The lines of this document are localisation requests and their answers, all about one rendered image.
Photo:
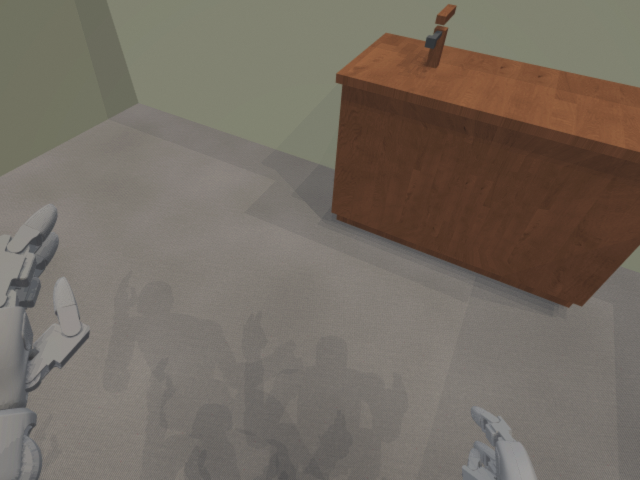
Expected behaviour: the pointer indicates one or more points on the counter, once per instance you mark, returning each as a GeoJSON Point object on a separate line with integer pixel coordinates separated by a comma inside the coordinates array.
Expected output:
{"type": "Point", "coordinates": [525, 174]}

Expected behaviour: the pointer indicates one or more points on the robot left hand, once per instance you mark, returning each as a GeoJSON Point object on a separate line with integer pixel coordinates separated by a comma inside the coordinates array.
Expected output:
{"type": "Point", "coordinates": [22, 260]}

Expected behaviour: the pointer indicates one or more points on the robot right hand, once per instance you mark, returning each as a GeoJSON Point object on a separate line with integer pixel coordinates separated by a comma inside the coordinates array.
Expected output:
{"type": "Point", "coordinates": [509, 461]}

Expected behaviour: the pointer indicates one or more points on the tap lever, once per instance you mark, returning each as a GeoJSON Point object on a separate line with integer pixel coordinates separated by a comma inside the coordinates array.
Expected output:
{"type": "Point", "coordinates": [431, 40]}

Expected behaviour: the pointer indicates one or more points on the robot left forearm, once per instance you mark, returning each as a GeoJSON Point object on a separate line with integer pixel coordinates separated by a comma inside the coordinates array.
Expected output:
{"type": "Point", "coordinates": [20, 456]}

